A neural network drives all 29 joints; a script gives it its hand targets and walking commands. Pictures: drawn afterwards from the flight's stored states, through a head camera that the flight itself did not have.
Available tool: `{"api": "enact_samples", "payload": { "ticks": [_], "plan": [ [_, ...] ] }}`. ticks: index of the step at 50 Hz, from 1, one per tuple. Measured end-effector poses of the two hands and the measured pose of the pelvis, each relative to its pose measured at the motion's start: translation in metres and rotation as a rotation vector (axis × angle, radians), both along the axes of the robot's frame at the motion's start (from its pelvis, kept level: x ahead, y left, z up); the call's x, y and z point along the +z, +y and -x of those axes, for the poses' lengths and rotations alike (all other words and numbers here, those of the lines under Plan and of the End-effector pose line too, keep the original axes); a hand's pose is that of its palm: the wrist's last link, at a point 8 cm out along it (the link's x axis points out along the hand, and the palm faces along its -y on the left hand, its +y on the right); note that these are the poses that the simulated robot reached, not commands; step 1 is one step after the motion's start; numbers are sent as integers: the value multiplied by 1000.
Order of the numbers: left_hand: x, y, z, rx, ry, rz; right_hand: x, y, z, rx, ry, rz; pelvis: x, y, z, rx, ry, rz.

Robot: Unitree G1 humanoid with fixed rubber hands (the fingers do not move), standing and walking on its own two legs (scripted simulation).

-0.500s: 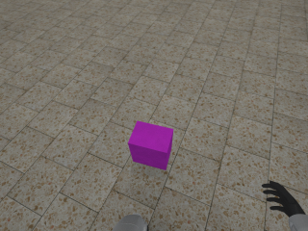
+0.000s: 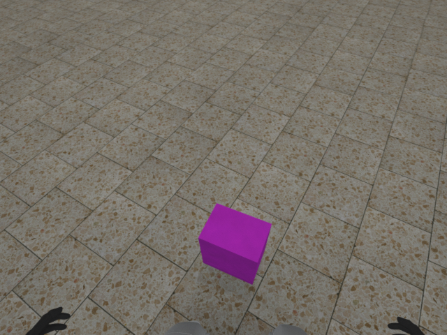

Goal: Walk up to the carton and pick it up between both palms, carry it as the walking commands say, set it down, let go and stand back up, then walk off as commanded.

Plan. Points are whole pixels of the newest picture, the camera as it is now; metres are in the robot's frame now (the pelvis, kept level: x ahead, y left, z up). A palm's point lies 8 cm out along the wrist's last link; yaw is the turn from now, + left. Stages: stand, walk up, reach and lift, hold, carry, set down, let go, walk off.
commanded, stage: walk up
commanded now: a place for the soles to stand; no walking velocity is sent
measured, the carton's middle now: (234, 244) +0.52 -0.01 -0.61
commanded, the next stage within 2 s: none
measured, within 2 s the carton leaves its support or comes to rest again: neither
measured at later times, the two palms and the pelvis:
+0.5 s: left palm out of the picture +0.11 +0.32 -0.07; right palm (413, 314) +0.17 -0.31 -0.06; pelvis +0.02 -0.01 +0.02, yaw +1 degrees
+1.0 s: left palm out of the picture +0.17 +0.47 -0.05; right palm out of the picture +0.09 -0.22 -0.07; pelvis +0.06 +0.12 +0.01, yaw -9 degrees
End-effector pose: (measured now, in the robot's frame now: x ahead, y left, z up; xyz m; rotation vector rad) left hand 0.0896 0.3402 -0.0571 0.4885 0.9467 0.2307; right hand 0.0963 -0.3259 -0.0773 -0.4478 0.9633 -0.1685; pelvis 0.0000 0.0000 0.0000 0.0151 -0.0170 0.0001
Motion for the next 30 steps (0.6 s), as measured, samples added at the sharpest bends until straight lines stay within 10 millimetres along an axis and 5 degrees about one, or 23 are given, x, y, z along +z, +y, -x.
{"api": "enact_samples", "payload": {
  "ticks": [13, 26, 30],
  "plan": [
    [-24, -21, -10, 64, 74, 85, 13, 8, -75, 11, -69, -8, 8, -4, -23, 16, -2, 17],
    [-11, -21, -24, 88, 70, 92, 20, 12, -76, -3, -4, -35, 25, -6, -20, 22, -15, 24],
    [2, 9, 5, 99, 106, -13, 33, 5, -83, -9, -47, -30, 25, 6, -20, -5, -8, 35]
  ]
}}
